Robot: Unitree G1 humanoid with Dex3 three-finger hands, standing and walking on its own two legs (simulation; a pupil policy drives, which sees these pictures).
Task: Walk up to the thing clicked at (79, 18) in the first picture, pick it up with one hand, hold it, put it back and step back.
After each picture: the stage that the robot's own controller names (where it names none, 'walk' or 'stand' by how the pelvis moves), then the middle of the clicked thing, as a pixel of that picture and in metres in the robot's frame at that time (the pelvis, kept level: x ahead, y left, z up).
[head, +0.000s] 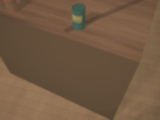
stand; (78, 17) +0.72 +0.03 +0.02
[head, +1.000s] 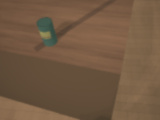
walk; (47, 32) +0.59 +0.19 +0.03
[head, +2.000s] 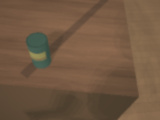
rise first; (39, 51) +0.42 +0.16 +0.05
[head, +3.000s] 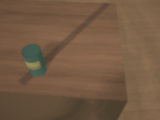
stand; (35, 61) +0.42 +0.20 +0.03
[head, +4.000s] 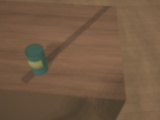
stand; (37, 60) +0.44 +0.20 +0.02
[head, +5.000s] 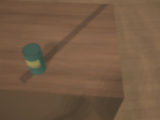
stand; (35, 59) +0.44 +0.20 +0.02
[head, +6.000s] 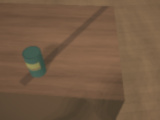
stand; (35, 62) +0.43 +0.20 +0.02
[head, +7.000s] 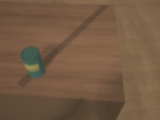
stand; (34, 63) +0.42 +0.20 +0.02
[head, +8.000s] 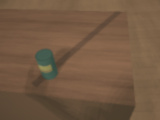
rise first; (47, 64) +0.43 +0.19 +0.02
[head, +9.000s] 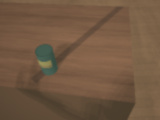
go down; (47, 60) +0.44 +0.19 +0.02
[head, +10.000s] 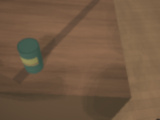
go down; (31, 56) +0.42 +0.17 +0.04
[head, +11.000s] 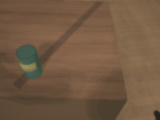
approach; (30, 62) +0.43 +0.18 +0.04
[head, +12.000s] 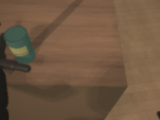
close; (21, 46) +0.44 +0.19 +0.07
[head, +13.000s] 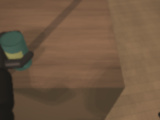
lift; (17, 52) +0.43 +0.20 +0.08
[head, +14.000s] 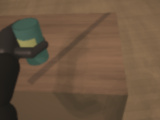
lift; (32, 42) +0.35 +0.15 +0.23
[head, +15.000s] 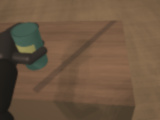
hold; (31, 47) +0.33 +0.15 +0.24
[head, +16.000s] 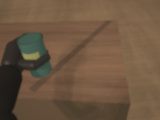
hold; (36, 55) +0.34 +0.15 +0.20
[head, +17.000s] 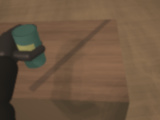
crouch; (30, 47) +0.36 +0.16 +0.22
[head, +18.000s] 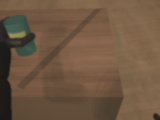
lower; (21, 36) +0.44 +0.19 +0.17
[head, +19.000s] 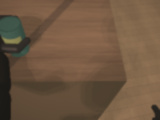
lower; (14, 37) +0.47 +0.19 +0.08
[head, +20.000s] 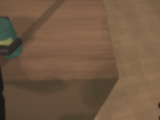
lower; (6, 39) +0.46 +0.21 +0.09
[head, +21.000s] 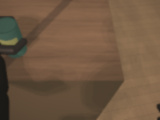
lower; (11, 38) +0.46 +0.20 +0.08
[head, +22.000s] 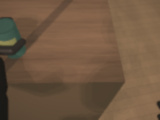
rest; (10, 39) +0.46 +0.20 +0.08
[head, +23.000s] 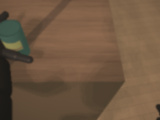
withdraw; (15, 41) +0.45 +0.19 +0.08
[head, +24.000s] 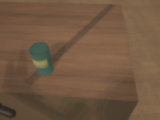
sink last; (42, 59) +0.43 +0.18 +0.06
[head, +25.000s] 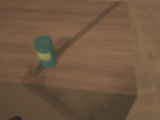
stand; (46, 52) +0.45 +0.18 +0.06
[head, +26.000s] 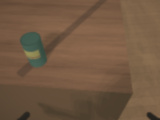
stand; (34, 50) +0.44 +0.19 +0.07
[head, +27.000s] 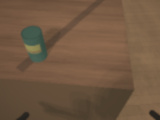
stand; (35, 44) +0.45 +0.19 +0.08
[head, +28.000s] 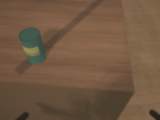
stand; (33, 46) +0.44 +0.19 +0.09
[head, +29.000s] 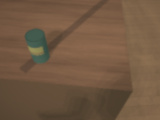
stand; (38, 46) +0.45 +0.18 +0.06
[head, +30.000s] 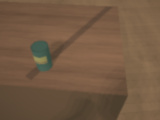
walk; (42, 56) +0.47 +0.18 +0.02
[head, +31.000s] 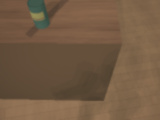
walk; (39, 13) +0.62 +0.20 +0.04
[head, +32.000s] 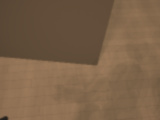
walk; out of the picture +0.95 +0.16 +0.05
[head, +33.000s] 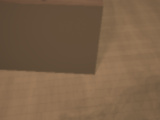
stand; out of the picture +1.06 +0.21 +0.03
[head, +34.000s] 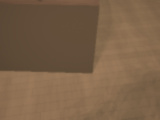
stand; out of the picture +1.06 +0.22 +0.02
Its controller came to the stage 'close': yes
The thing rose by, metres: 0.22
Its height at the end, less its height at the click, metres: +0.00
